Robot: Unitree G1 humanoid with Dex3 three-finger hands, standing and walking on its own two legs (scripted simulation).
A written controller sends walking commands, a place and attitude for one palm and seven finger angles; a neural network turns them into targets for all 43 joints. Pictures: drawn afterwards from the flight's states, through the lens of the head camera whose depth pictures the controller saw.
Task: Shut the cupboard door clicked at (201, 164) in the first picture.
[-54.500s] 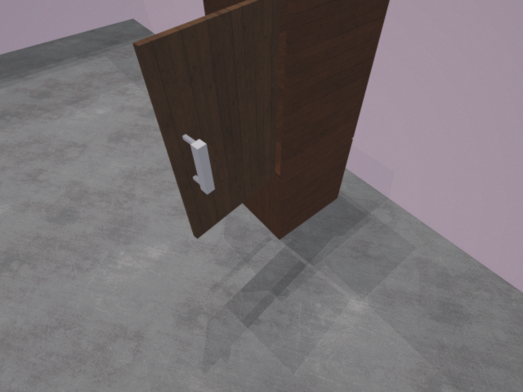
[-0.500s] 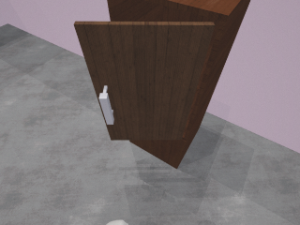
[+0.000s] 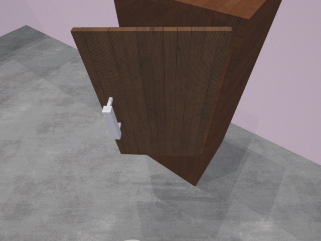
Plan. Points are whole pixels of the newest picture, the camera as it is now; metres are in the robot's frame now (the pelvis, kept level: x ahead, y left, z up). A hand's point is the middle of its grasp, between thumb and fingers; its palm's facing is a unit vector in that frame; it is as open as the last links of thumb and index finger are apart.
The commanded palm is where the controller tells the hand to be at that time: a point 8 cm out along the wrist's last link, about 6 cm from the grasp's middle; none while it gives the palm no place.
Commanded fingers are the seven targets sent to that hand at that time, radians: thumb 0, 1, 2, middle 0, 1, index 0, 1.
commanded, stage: come to a stop and stand still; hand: left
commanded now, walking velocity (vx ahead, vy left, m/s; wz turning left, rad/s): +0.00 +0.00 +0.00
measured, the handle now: (113, 118) +0.47 +0.20 -0.03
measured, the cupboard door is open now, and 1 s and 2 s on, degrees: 33 33 33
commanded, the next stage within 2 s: look again from close up in 0.74 s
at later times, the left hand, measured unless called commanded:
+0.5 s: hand out of the picture +0.02 +0.21 -0.16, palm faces -0.04 -0.97 -0.26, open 7.4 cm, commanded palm none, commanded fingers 0.00 0.90 0.90 -0.20 -0.30 -0.20 -0.30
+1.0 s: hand out of the picture -0.01 +0.20 -0.16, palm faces -0.05 -0.97 -0.22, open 7.4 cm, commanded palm none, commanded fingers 0.00 0.90 0.90 -0.20 -0.30 -0.20 -0.30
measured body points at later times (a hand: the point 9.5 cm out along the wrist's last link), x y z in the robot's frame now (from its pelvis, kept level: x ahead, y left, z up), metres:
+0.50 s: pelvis -0.03 +0.02 +0.00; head -0.02 +0.00 +0.45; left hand +0.02 +0.26 -0.14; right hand -0.02 -0.20 -0.16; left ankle -0.03 +0.13 -0.73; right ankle -0.05 -0.10 -0.73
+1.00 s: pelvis -0.03 +0.02 +0.01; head -0.01 +0.01 +0.46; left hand -0.01 +0.25 -0.15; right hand -0.02 -0.23 -0.15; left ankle -0.03 +0.13 -0.73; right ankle -0.05 -0.10 -0.73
